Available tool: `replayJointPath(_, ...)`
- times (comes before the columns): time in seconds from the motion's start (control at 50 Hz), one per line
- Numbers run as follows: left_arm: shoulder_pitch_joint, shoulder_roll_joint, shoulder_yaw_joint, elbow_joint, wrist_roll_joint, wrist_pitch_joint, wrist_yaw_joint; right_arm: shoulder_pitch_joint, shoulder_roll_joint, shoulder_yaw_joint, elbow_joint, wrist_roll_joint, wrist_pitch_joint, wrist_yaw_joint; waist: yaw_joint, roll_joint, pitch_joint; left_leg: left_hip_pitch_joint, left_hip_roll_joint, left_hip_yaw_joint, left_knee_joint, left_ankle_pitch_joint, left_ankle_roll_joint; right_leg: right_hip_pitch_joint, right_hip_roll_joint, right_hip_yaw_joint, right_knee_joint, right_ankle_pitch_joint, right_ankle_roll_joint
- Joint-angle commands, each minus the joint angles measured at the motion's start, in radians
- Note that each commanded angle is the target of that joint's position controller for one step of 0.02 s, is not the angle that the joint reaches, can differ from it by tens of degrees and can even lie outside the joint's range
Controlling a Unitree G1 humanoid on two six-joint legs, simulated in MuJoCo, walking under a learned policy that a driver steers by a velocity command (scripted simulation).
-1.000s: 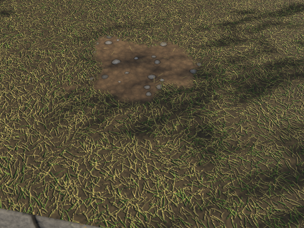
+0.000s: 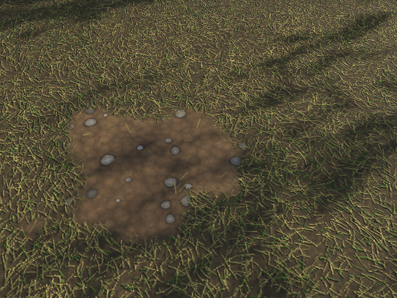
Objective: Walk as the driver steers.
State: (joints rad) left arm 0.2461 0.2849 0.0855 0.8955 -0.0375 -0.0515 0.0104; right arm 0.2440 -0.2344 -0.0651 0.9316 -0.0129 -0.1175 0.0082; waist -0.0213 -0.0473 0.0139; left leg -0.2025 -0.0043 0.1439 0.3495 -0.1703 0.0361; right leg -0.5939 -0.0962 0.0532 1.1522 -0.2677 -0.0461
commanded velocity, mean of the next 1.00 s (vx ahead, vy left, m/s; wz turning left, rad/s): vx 0.50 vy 0.00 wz -0.18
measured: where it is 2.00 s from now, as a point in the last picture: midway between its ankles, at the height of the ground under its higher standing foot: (238, 218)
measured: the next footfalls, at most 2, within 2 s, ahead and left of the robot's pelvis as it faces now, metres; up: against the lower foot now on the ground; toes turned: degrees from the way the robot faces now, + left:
right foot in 0.32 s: +0.32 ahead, -0.17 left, +0.00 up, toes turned -15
left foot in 0.90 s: +0.70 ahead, -0.07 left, +0.00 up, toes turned -9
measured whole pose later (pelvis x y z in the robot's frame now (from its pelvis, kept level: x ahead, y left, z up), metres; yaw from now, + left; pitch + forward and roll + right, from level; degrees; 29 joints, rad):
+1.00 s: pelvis +0.57 -0.12 -0.02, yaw -8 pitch +2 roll +0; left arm 0.28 0.27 0.05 0.83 -0.01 -0.10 0.00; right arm 0.15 -0.29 -0.07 0.76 0.01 -0.08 0.04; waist 0.00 0.00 0.04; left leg -0.43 -0.09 0.03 0.54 -0.15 0.10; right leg -0.31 0.02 0.03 1.21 -0.43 -0.02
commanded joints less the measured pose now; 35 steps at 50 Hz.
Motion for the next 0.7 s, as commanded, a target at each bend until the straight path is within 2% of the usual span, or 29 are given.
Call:
replayJointPath(0.02,0.024,0.006,0.007,-0.065,0.008,0.015,-0.004,-0.020,-0.128,-0.030,-0.041,-0.003,-0.015,-0.014,0.029,0.107,0.004,0.067,0.290,-0.166,-0.212,0.203,0.145,-0.120,-0.060,0.058,-0.048,0.103,0.011)
replayJointPath(0.08,-0.053,0.002,0.003,-0.099,0.012,0.011,-0.018,-0.008,-0.148,-0.037,-0.037,-0.003,-0.006,-0.026,0.015,0.101,0.027,0.093,0.276,-0.074,-0.226,0.219,0.132,-0.137,-0.051,0.036,-0.216,0.233,0.020)
replayJointPath(0.12,-0.129,-0.005,-0.004,-0.126,0.016,0.007,-0.032,0.008,-0.163,-0.041,-0.037,0.002,0.000,-0.031,-0.010,0.094,0.047,0.110,0.272,-0.022,-0.229,0.218,0.122,-0.122,-0.041,-0.010,-0.322,0.294,0.015)
replayJointPath(0.18,-0.228,-0.009,-0.012,-0.172,0.016,0.006,-0.052,0.057,-0.182,-0.048,-0.026,0.014,0.015,-0.035,-0.044,0.085,0.080,0.191,0.295,0.025,-0.208,0.232,0.114,-0.136,-0.028,-0.061,-0.422,0.283,-0.001)
replayJointPath(0.22,-0.264,-0.001,-0.011,-0.201,0.014,0.008,-0.064,0.075,-0.194,-0.054,-0.021,0.025,0.029,-0.034,-0.046,0.095,0.089,0.256,0.313,0.047,-0.168,0.288,0.101,-0.134,-0.014,-0.089,-0.463,0.220,-0.021)
replayJointPath(0.24,-0.265,0.009,-0.008,-0.212,0.013,0.009,-0.069,0.070,-0.204,-0.057,-0.022,0.029,0.035,-0.034,-0.035,0.105,0.082,0.277,0.319,0.062,-0.132,0.376,0.091,-0.107,0.003,-0.110,-0.479,0.175,-0.036)
replayJointPath(0.28,-0.201,0.048,0.013,-0.217,0.011,0.013,-0.072,0.046,-0.237,-0.065,-0.034,0.036,0.049,-0.037,0.021,0.143,0.017,0.297,0.317,0.091,0.016,0.716,0.070,0.036,0.075,-0.171,-0.483,0.075,-0.076)
replayJointPath(0.3,-0.089,0.084,0.034,-0.194,0.007,0.013,-0.071,0.028,-0.248,-0.067,-0.040,0.040,0.058,-0.038,0.089,0.146,-0.045,0.277,0.298,0.111,0.178,0.840,0.054,0.184,0.125,-0.198,-0.512,0.064,-0.104)
replayJointPath(0.32,0.082,0.149,0.071,-0.147,0.006,0.015,-0.058,0.020,-0.240,-0.061,-0.048,0.040,0.061,-0.039,0.174,0.117,-0.135,0.167,0.255,0.131,0.412,0.783,0.015,0.447,0.169,-0.186,-0.578,0.128,-0.143)
replayJointPath(0.34,0.193,0.257,0.101,-0.121,0.008,0.024,-0.035,0.041,-0.163,-0.036,-0.078,0.002,0.051,-0.037,0.177,-0.078,-0.210,-0.134,0.190,0.125,0.756,0.213,-0.036,0.732,-0.029,0.132,-0.597,0.166,-0.209)
replayJointPath(0.36,0.136,0.318,0.098,-0.159,0.014,0.009,-0.039,0.091,-0.070,-0.005,-0.138,0.005,0.010,-0.026,0.069,-0.224,-0.344,-0.489,-0.028,-0.081,1.056,-0.435,-0.080,0.967,-0.235,0.749,-0.799,-0.039,-0.408)
replayJointPath(0.38,0.167,0.229,0.071,-0.161,0.023,-0.004,-0.049,-0.034,-0.156,-0.020,-0.159,0.050,-0.030,-0.013,0.141,-0.081,-0.342,-0.603,0.010,-0.236,1.106,-0.391,-0.052,0.967,-0.242,0.757,-0.887,-0.050,-0.367)
replayJointPath(0.4,0.135,0.176,0.057,-0.154,0.024,-0.016,-0.049,-0.078,-0.159,-0.020,-0.175,0.069,-0.044,-0.007,0.124,-0.061,-0.219,-0.658,0.053,-0.223,1.061,-0.307,-0.023,0.874,-0.212,0.600,-0.871,0.015,-0.325)
replayJointPath(0.42,0.057,0.128,0.041,-0.166,0.019,-0.022,-0.049,-0.064,-0.154,-0.019,-0.150,0.050,-0.045,-0.014,0.073,0.037,-0.141,-0.597,0.107,-0.222,0.969,-0.221,-0.014,0.709,-0.167,0.454,-0.863,0.121,-0.281)
replayJointPath(0.44,-0.015,0.085,0.028,-0.182,0.025,-0.024,-0.046,-0.048,-0.169,-0.030,-0.132,0.027,-0.035,-0.021,0.033,0.038,-0.110,-0.508,0.145,-0.220,0.881,-0.172,-0.017,0.574,-0.132,0.353,-0.868,0.222,-0.251)
replayJointPath(0.46,-0.050,0.064,0.018,-0.196,0.034,-0.025,-0.042,-0.022,-0.171,-0.035,-0.122,0.023,-0.017,-0.018,0.006,0.026,-0.095,-0.442,0.164,-0.222,0.845,-0.142,-0.020,0.493,-0.106,0.300,-0.893,0.274,-0.240)
replayJointPath(0.5,-0.033,0.083,0.020,-0.185,0.035,-0.034,-0.034,-0.016,-0.143,-0.032,-0.123,0.013,0.008,-0.017,-0.006,0.022,-0.085,-0.399,0.165,-0.202,0.776,-0.100,-0.042,0.422,-0.092,0.244,-0.929,0.378,-0.247)
replayJointPath(0.54,0.005,0.105,0.024,-0.164,0.033,-0.040,-0.022,-0.062,-0.122,-0.025,-0.138,0.006,0.021,-0.019,0.004,0.020,-0.054,-0.440,0.161,-0.188,0.677,-0.007,-0.062,0.415,-0.078,0.174,-0.957,0.442,-0.239)
replayJointPath(0.62,0.050,0.102,0.016,-0.136,0.035,-0.041,-0.007,-0.157,-0.106,-0.015,-0.155,0.019,0.020,-0.006,0.053,-0.008,-0.017,-0.477,0.144,-0.167,0.431,0.255,-0.054,0.463,-0.045,0.060,-0.982,0.425,-0.172)
replayJointPath(0.7,0.089,0.115,0.015,-0.100,0.040,-0.047,-0.005,-0.250,-0.095,-0.002,-0.183,0.034,0.016,0.014,0.099,-0.009,0.039,-0.486,0.112,-0.151,0.279,0.364,-0.022,0.534,-0.075,0.015,-1.015,0.338,-0.140)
